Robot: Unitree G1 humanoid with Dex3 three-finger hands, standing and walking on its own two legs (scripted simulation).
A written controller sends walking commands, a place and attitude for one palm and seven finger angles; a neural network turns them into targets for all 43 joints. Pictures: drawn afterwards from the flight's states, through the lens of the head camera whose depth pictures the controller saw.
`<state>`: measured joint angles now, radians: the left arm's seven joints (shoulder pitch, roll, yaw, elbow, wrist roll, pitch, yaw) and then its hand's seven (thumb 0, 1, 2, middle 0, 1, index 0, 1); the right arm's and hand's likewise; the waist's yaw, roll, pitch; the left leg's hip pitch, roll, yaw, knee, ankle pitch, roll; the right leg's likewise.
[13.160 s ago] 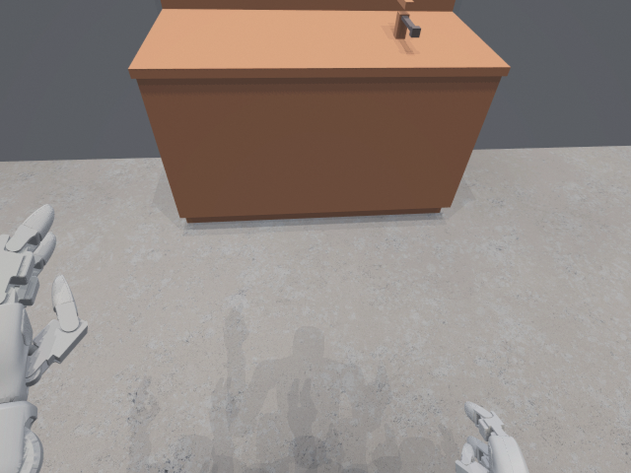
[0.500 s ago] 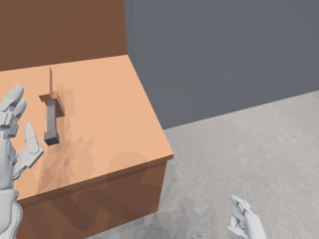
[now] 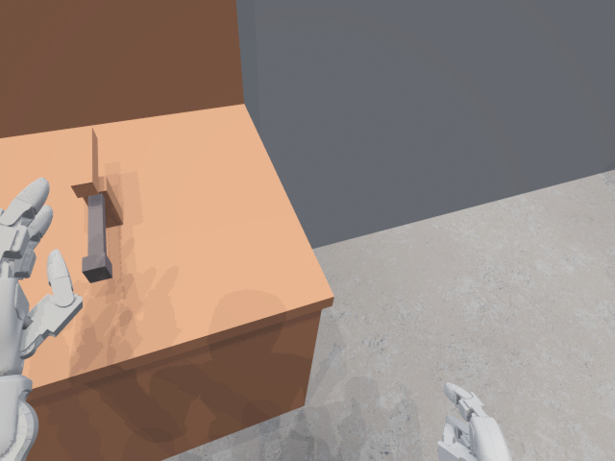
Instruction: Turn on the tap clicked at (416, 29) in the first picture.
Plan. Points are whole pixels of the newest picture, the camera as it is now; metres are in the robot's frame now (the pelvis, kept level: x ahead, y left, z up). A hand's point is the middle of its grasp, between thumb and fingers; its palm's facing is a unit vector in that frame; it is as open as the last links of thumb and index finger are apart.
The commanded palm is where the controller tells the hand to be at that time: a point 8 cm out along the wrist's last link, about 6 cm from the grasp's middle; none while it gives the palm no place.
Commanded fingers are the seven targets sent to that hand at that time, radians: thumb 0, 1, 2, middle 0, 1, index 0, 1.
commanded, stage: turn the palm inward beside the body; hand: left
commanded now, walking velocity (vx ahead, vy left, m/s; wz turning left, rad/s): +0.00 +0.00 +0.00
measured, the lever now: (97, 267) +0.33 +0.32 +0.04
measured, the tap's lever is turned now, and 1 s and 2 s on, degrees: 0 0 0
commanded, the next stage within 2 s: none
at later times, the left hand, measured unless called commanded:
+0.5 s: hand (82, 342) +0.18 +0.23 +0.15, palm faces +0.56 -0.77 -0.29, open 7.4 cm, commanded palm +0.13 +0.26 +0.16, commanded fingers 0.00 0.90 0.90 -0.20 -0.30 -0.20 -0.30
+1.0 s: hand (106, 351) +0.18 +0.21 +0.13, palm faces +0.53 -0.82 -0.23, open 7.4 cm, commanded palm +0.13 +0.25 +0.15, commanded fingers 0.00 0.90 0.90 -0.20 -0.30 -0.20 -0.30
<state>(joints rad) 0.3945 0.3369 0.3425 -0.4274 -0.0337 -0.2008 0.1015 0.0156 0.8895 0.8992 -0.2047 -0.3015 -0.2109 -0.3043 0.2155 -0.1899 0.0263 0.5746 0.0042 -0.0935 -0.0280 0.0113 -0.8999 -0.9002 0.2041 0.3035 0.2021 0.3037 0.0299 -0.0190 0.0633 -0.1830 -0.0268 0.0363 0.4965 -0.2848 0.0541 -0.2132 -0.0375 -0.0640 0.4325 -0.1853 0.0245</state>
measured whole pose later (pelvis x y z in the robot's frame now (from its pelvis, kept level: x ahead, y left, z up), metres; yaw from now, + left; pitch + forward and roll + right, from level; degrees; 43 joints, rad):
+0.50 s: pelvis -0.02 -0.06 -0.02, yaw +4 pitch -1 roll +0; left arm 0.30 0.34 0.35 -0.30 -0.09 -0.13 0.14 0.02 0.89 0.90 -0.21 -0.30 -0.21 -0.30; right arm 0.17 -0.25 0.02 0.65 0.00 -0.12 -0.04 0.01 -0.90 -0.90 0.20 0.30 0.20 0.30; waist 0.07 0.01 -0.01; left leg -0.31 0.00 -0.05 0.66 -0.33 -0.01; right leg -0.34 0.01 -0.09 0.66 -0.30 -0.05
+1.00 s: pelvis +0.01 -0.05 -0.02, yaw +4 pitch +2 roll +0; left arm 0.48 0.27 0.32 -0.41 -0.18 -0.11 0.12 0.02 0.89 0.90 -0.20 -0.30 -0.21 -0.30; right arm 0.23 -0.26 -0.01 0.66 0.01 -0.19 -0.07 0.01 -0.90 -0.90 0.20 0.30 0.20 0.30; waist 0.07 0.03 -0.06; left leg -0.35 -0.01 -0.04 0.70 -0.38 -0.01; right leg -0.38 0.00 -0.09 0.70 -0.36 -0.05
